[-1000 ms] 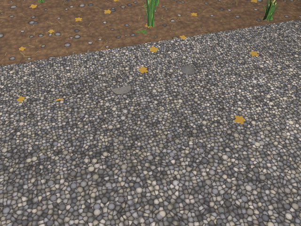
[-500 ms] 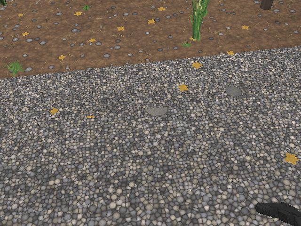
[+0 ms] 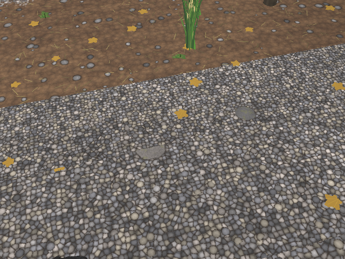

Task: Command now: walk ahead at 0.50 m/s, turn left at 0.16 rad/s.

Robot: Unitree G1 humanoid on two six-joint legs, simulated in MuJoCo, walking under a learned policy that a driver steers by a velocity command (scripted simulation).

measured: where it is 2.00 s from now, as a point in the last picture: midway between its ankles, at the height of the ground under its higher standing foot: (129, 250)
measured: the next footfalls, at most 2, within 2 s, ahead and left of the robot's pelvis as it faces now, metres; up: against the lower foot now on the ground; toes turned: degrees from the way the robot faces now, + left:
right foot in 0.08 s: +0.22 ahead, -0.12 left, +0.00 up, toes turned +1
left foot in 0.64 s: +0.31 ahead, +0.17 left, +0.00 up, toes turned +23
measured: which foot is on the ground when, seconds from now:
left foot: down 0.00-0.10, up 0.12-0.62, down 0.64-1.00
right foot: up 0.00-0.06, down 0.08-0.64, up 0.66-1.00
